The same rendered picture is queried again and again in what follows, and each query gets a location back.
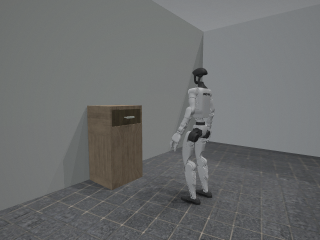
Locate robot left thigh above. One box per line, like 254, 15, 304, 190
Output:
182, 129, 200, 171

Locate drawer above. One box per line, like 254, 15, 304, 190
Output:
111, 108, 141, 127

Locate cabinet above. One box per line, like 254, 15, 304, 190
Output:
87, 105, 143, 190

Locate robot right upper arm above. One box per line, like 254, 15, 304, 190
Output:
209, 89, 215, 114

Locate robot right shin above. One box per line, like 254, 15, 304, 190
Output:
196, 161, 209, 193

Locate robot left forearm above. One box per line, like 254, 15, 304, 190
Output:
177, 107, 192, 135

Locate robot left upper arm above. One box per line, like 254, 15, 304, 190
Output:
188, 87, 198, 116

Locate robot right forearm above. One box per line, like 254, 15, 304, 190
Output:
206, 111, 215, 129

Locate robot left hand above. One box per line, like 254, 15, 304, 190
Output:
170, 132, 182, 152

